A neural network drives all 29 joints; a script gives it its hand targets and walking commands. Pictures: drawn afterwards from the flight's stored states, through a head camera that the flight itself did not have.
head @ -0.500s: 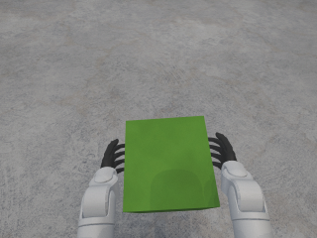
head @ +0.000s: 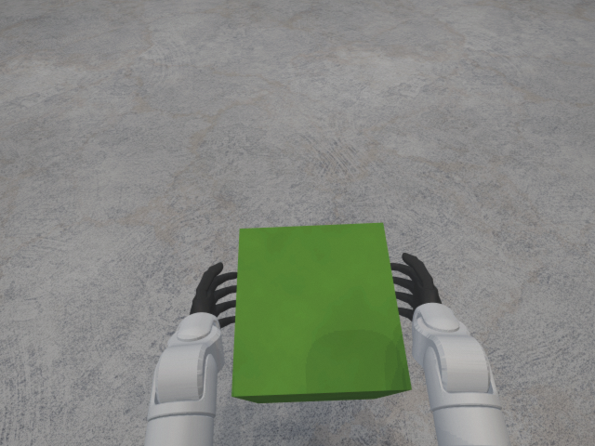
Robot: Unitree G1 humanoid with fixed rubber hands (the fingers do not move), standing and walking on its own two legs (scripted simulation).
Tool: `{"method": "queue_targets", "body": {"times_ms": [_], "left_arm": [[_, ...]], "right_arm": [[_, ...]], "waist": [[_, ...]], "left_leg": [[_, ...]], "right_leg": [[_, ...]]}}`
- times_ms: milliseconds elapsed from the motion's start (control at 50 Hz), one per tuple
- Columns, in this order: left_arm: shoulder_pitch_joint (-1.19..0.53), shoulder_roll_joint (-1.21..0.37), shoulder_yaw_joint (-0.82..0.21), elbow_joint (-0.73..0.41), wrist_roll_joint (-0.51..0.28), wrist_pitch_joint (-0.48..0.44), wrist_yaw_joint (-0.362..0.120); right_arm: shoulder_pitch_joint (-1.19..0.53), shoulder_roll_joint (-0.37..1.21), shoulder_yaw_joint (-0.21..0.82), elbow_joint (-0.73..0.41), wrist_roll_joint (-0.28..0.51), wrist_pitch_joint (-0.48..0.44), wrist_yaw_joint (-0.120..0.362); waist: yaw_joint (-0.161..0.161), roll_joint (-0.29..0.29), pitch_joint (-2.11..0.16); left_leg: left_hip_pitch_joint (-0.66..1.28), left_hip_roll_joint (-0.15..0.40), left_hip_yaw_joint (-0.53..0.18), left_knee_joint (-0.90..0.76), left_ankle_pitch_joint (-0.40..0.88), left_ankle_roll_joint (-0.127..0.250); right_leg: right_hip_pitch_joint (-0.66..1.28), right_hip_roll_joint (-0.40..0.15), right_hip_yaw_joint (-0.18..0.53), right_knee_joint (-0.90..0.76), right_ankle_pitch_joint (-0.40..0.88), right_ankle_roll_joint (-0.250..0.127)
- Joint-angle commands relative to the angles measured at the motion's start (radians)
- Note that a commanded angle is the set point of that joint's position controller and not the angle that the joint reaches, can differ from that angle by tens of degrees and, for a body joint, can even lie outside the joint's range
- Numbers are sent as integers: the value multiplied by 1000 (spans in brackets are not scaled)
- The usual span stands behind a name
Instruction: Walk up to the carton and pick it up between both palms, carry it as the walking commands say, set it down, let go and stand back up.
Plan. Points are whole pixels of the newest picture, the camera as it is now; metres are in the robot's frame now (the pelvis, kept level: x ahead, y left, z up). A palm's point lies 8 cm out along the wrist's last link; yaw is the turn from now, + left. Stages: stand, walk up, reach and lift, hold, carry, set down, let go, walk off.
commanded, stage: carry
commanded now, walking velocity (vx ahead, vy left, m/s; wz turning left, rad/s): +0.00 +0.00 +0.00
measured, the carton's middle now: (314, 322) +0.31 +0.01 -0.06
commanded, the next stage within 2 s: none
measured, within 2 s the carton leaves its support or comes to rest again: neither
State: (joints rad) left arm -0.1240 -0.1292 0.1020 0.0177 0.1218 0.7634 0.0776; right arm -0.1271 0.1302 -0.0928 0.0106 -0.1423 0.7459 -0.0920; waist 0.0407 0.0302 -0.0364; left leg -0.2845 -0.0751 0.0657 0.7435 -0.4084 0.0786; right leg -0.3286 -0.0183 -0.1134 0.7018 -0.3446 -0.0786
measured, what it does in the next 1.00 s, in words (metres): stands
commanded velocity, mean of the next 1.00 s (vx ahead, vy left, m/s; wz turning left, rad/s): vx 0.00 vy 0.00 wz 0.00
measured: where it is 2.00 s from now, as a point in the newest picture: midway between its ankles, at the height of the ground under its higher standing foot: outside the picture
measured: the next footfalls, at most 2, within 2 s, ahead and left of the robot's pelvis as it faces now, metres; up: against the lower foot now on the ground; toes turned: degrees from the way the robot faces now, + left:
none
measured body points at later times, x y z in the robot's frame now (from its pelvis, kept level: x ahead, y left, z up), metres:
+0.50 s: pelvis +0.03 -0.02 +0.00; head +0.05 -0.01 +0.45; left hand +0.31 +0.15 +0.02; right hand +0.34 -0.15 +0.04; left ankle -0.04 +0.04 -0.72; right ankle -0.04 -0.13 -0.70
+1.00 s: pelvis +0.01 -0.05 +0.00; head +0.01 -0.04 +0.45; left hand +0.29 +0.12 +0.03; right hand +0.32 -0.17 +0.04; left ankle -0.04 +0.04 -0.72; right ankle -0.03 -0.14 -0.72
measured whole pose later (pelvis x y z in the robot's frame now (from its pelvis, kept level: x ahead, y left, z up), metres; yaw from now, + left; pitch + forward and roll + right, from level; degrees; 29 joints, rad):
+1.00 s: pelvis +0.01 -0.05 +0.00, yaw +2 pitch +2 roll +0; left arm -0.14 -0.13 0.12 0.03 0.12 0.77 0.06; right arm -0.15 0.13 -0.10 0.02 -0.15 0.75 -0.09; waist 0.04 -0.01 -0.04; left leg -0.25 -0.04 0.07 0.59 -0.38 0.05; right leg -0.29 -0.03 -0.12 0.68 -0.37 -0.06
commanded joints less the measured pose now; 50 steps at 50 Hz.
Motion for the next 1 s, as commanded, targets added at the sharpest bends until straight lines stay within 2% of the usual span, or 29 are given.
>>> {"method": "queue_targets", "body": {"times_ms": [0,40,60,80,100,120,140,180,220,280,300,320,340,360,380,400,420,440,520,580,620,660,680,720,760,820,860,920,980], "left_arm": [[-582,-945,-627,-84,-236,-75,-267],[-653,-865,-580,-104,-195,-71,-261],[-468,-882,-573,-85,-201,-45,-258],[-577,-929,-627,-168,-236,-60,-254],[-597,-899,-656,-225,-268,-59,-252],[-596,-892,-660,-230,-262,-67,-245],[-563,-875,-657,-217,-257,-48,-242],[-623,-867,-657,-228,-268,-46,-248],[-525,-888,-650,-191,-254,-37,-250],[-525,-861,-631,-248,-248,-48,-246],[-479,-882,-638,-213,-245,-45,-252],[-456,-890,-625,-205,-250,-51,-257],[-540,-882,-607,-161,-221,-45,-258],[-530,-898,-603,-92,-201,-51,-252],[-496,-881,-597,-78,-218,-46,-264],[-514,-910,-634,-150,-261,-53,-260],[-490,-922,-654,-189,-272,-48,-263],[-500,-886,-638,-150,-269,-48,-260],[-506,-819,-594,-194,-236,-17,-256],[-475,-866,-589,-174,-243,-26,-260],[-486,-846,-616,-217,-253,-42,-261],[-499,-853,-579,-134,-239,-51,-268],[-487,-891,-574,-32,-222,-45,-277],[-563,-910,-634,-114,-263,-69,-282],[-534,-866,-593,-116,-237,-54,-268],[-484,-871,-626,-203,-245,-47,-258],[-468,-858,-592,-121,-240,-37,-274],[-471,-857,-557,-67,-218,-38,-285],[-570,-872,-629,-194,-247,-42,-271]], "right_arm": [[-524,893,643,-168,214,-64,263],[-530,895,624,-60,194,-52,258],[-505,892,668,-159,235,-28,251],[-477,926,652,-118,232,-41,263],[-420,922,646,-94,231,-42,258],[-397,900,622,-97,238,-40,269],[-407,891,621,-119,233,-39,261],[-443,883,617,-110,215,-35,252],[-468,892,638,-147,228,-34,253],[-438,884,672,-172,245,-34,249],[-423,885,672,-188,242,-38,249],[-506,878,710,-252,266,-37,246],[-471,890,647,-111,230,-25,254],[-476,894,625,-75,221,-38,265],[-426,884,597,-59,194,-31,257],[-466,873,657,-185,238,-48,261],[-456,897,683,-226,255,-44,259],[-455,893,642,-174,233,-44,248],[-397,864,614,-97,199,1,236],[-470,882,649,-179,231,-17,243],[-410,906,657,-115,236,-17,243],[-441,894,634,-90,209,-29,246],[-468,896,605,-61,192,-25,261],[-455,925,608,-71,184,-53,249],[-462,891,618,-117,218,-50,253],[-462,899,668,-164,247,-31,253],[-474,884,633,-123,219,-22,242],[-492,909,627,-76,233,-18,251],[-484,915,625,-114,245,-24,267]], "waist": [[-52,-237,-429],[-63,-188,-312],[-51,-191,-392],[-62,19,-399],[-53,116,-421],[-59,173,-414],[-49,153,-397],[-55,96,-395],[-51,143,-381],[-44,7,-508],[-46,-52,-510],[-50,-239,-491],[-55,-160,-407],[-61,-84,-432],[-61,-118,-409],[-77,-4,-425],[-65,110,-428],[-72,170,-357],[-49,71,-340],[-50,-91,-480],[-55,-176,-495],[-56,-219,-416],[-56,-176,-380],[-68,1,-430],[-45,56,-410],[-48,-31,-429],[-54,-140,-467],[-51,-205,-379],[-48,8,-399]], "left_leg": [[-315,107,-110,-5,-160,-94],[-49,137,-95,-344,64,-34],[64,140,-120,-327,344,-3],[154,201,-146,-269,829,-16],[228,260,-194,-191,1288,0],[353,323,-225,-214,1499,-27],[396,338,-227,-182,1634,-27],[412,319,-207,-158,1531,22],[338,289,-184,-165,1476,5],[197,224,-127,-33,1322,-32],[82,197,-97,-14,1009,-45],[8,159,-51,-8,730,-58],[-31,146,-52,-120,405,-72],[32,145,-43,-238,406,-63],[68,156,-69,-279,574,-55],[238,192,-100,-276,1008,-37],[408,280,-176,-219,1418,6],[504,325,-220,-220,1661,48],[359,293,-182,-158,1435,18],[136,207,-94,-57,984,-41],[62,158,-32,-93,641,-70],[-9,136,-10,-154,510,-57],[46,156,-47,-236,430,-47],[170,216,-85,-216,862,-24],[199,260,-141,-190,1089,-8],[185,235,-99,-157,963,-35],[113,205,-77,-99,698,-50],[35,197,-98,-175,392,-50],[105,227,-122,-210,667,-31]], "right_leg": [[668,-333,282,-80,1391,-234],[382,-239,112,-120,819,-111],[326,-189,105,-90,711,-55],[234,-136,56,4,531,-16],[184,-93,31,29,349,18],[37,-53,38,114,29,47],[-14,-21,17,124,-53,43],[-56,-22,45,43,-58,26],[22,-25,45,28,40,16],[287,-58,41,-41,672,-19],[405,-119,89,-40,904,-33],[434,-142,117,-51,1196,-44],[413,-198,135,-66,1233,-77],[406,-198,123,-18,1218,-97],[348,-169,100,17,1018,-70],[194,-101,32,156,717,-13],[-9,-32,25,170,130,8],[-144,-5,45,122,-107,30],[15,-3,35,-122,6,18],[333,-108,93,-62,886,-19],[408,-160,126,-24,1235,-69],[441,-159,112,-47,1256,-50],[350,-174,136,-82,1030,-55],[259,-130,89,-52,657,-7],[233,-109,65,-62,410,3],[210,-111,70,-69,547,11],[331,-148,108,-98,940,-19],[344,-182,104,-142,854,-25],[259,-151,81,-83,531,-10]]}}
